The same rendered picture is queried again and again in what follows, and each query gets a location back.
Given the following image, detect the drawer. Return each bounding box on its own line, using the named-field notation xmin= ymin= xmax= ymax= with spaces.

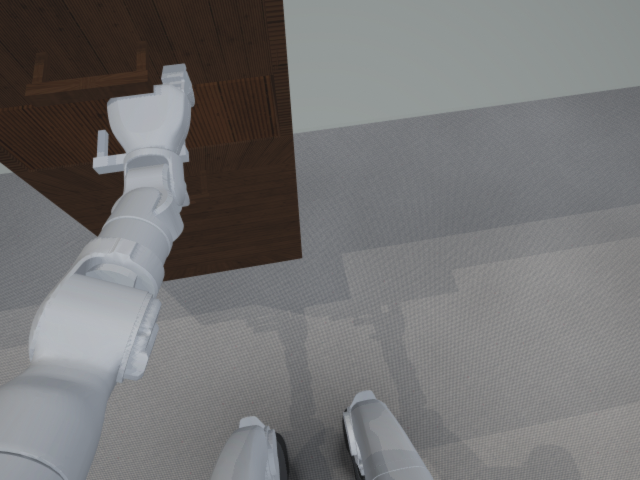
xmin=0 ymin=75 xmax=278 ymax=170

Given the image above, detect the left robot thigh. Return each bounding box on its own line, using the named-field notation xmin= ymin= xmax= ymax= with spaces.
xmin=209 ymin=425 xmax=279 ymax=480

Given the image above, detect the robot left forearm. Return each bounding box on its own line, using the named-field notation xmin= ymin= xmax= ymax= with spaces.
xmin=29 ymin=147 xmax=185 ymax=362

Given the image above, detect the handle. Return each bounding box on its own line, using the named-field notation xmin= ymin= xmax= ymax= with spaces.
xmin=25 ymin=70 xmax=154 ymax=107
xmin=93 ymin=130 xmax=189 ymax=174
xmin=182 ymin=193 xmax=212 ymax=210

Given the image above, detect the robot thigh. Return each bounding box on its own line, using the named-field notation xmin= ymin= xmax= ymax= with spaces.
xmin=343 ymin=399 xmax=434 ymax=480
xmin=209 ymin=425 xmax=279 ymax=480

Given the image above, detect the left robot hand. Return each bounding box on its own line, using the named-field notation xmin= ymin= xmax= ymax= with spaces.
xmin=107 ymin=63 xmax=195 ymax=207

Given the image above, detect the cabinet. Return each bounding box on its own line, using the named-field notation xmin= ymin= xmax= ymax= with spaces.
xmin=0 ymin=0 xmax=302 ymax=282

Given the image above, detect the right robot thigh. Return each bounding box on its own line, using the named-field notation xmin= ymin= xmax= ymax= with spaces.
xmin=343 ymin=399 xmax=434 ymax=480

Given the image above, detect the robot left upper arm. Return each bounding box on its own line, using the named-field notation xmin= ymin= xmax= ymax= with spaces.
xmin=0 ymin=274 xmax=162 ymax=480

